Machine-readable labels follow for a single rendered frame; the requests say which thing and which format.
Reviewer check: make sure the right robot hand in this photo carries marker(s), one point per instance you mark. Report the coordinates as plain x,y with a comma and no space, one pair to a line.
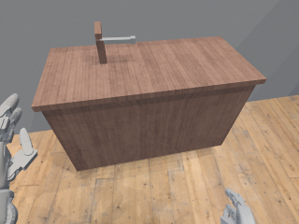
241,215

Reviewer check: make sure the counter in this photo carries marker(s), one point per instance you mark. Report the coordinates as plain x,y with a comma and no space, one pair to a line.
114,103

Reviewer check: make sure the tap lever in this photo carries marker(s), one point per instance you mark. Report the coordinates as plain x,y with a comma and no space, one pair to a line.
119,40

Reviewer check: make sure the robot left forearm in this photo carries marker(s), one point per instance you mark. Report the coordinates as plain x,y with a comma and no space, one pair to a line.
8,211

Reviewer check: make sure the left robot hand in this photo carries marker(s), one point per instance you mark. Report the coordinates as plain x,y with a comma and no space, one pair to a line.
9,117

